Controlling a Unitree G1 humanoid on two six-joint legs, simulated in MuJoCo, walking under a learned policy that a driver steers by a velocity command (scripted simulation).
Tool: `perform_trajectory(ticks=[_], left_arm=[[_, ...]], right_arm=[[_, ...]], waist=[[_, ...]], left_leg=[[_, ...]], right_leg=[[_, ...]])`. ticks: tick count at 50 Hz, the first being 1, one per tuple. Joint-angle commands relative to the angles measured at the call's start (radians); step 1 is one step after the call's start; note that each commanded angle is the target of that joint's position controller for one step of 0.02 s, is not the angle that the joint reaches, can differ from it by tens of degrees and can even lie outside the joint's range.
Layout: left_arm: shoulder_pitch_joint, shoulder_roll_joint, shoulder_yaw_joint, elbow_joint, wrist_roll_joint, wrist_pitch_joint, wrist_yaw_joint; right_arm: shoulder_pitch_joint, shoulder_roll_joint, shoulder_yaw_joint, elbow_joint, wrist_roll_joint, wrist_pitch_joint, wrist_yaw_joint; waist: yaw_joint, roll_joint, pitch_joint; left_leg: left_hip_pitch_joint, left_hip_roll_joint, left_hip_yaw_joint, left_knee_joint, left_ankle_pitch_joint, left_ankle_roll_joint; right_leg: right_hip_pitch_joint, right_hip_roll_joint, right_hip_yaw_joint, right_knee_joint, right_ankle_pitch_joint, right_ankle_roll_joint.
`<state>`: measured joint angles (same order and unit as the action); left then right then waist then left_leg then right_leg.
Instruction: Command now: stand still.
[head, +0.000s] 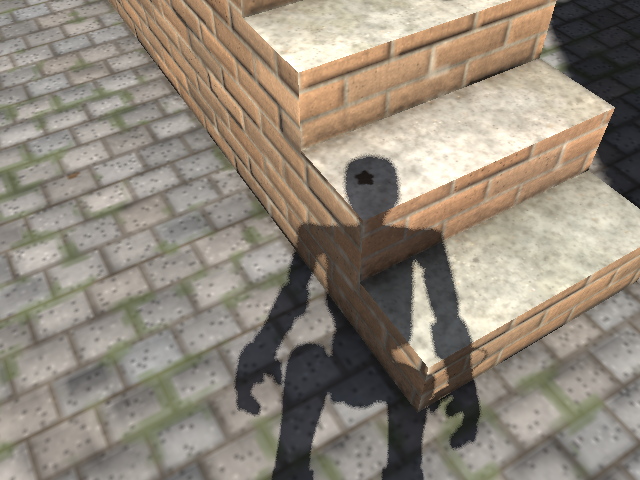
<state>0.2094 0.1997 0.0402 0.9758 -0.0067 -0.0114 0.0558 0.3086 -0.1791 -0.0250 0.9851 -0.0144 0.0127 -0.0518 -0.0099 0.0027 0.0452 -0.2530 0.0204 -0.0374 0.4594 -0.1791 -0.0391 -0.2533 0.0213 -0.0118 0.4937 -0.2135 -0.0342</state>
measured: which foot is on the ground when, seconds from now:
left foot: down 0.00-1.00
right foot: down 0.00-1.00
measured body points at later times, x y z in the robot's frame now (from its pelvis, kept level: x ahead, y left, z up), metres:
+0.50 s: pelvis +0.00 +0.01 +0.00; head +0.02 +0.00 +0.45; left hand +0.05 +0.25 -0.15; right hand +0.03 -0.23 -0.16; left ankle +0.04 +0.15 -0.74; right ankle +0.03 -0.10 -0.74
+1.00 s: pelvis +0.02 +0.00 +0.00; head +0.04 +0.00 +0.45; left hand +0.07 +0.25 -0.15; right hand +0.05 -0.23 -0.16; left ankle +0.04 +0.15 -0.74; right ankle +0.03 -0.10 -0.74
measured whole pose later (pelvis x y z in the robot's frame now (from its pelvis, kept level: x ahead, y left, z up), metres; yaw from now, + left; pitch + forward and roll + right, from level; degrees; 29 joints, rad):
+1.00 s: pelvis +0.02 +0.00 +0.00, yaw +0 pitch -1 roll +0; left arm 0.20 0.18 0.03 1.07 -0.01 -0.02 0.04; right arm 0.26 -0.17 -0.03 1.04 0.00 -0.01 -0.05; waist 0.00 0.00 0.05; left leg -0.24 0.01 -0.04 0.48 -0.23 -0.03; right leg -0.23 0.01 -0.01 0.51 -0.26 -0.03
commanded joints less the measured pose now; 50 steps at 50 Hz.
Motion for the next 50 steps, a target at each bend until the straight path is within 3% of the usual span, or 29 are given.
perform_trajectory(ticks=[1, 7, 18, 34, 50], left_arm=[[0.019, 0.084, 0.019, -0.024, 0.002, -0.004, 0.003], [0.023, 0.083, 0.019, -0.007, 0.005, -0.011, 0.001], [0.034, 0.079, 0.011, 0.024, 0.001, -0.024, -0.006], [0.03, 0.077, 0.006, 0.051, -0.001, -0.018, -0.012], [0.025, 0.08, 0.004, 0.071, -0.001, -0.014, -0.015]], right_arm=[[0.018, -0.097, -0.02, -0.034, -0.001, -0.017, -0.008], [0.025, -0.087, -0.021, -0.03, 0.001, -0.026, -0.009], [0.031, -0.071, -0.02, -0.015, 0.005, -0.031, -0.003], [0.012, -0.07, -0.018, 0.011, 0.009, -0.031, -0.001], [0.003, -0.073, -0.019, 0.038, 0.011, -0.026, -0.003]], waist=[[0.013, 0.007, 0.051], [0.01, 0.007, 0.041], [0.005, -0.002, 0.018], [0.011, -0.002, -0.009], [0.01, -0.003, -0.009]], left_leg=[[-0.055, 0.013, -0.027, -0.114, -0.217, 0.037], [-0.062, 0.012, -0.029, -0.115, -0.245, 0.044], [-0.011, 0.002, -0.01, -0.078, -0.12, 0.041], [0.013, 0.0, -0.001, -0.053, 0.016, 0.039], [0.026, -0.002, 0.004, -0.042, 0.039, 0.036]], right_leg=[[-0.064, -0.051, 0.062, -0.143, -0.262, -0.016], [-0.073, -0.052, 0.065, -0.135, -0.262, -0.014], [-0.077, -0.06, 0.075, -0.137, -0.195, -0.019], [-0.009, -0.053, 0.056, -0.101, -0.015, -0.022], [0.005, -0.053, 0.052, -0.098, 0.021, -0.021]])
